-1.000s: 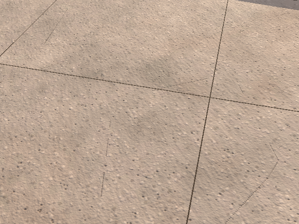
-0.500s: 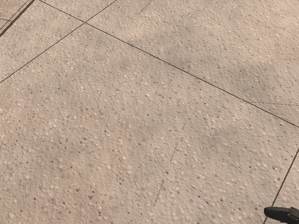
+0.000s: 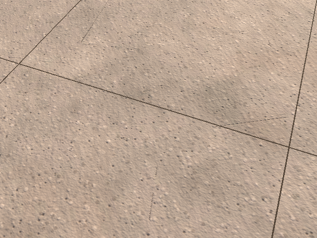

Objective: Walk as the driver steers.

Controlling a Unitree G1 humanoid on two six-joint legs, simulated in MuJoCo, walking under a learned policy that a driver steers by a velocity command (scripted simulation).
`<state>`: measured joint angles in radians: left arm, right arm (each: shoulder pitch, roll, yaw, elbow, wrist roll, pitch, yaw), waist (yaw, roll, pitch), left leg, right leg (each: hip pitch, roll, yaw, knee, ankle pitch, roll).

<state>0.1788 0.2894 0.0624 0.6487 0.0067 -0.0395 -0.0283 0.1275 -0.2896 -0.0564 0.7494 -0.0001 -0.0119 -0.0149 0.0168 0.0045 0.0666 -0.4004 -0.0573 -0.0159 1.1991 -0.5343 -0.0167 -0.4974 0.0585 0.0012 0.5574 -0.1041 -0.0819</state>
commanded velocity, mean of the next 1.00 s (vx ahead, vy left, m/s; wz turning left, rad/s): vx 0.02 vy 0.00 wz -0.33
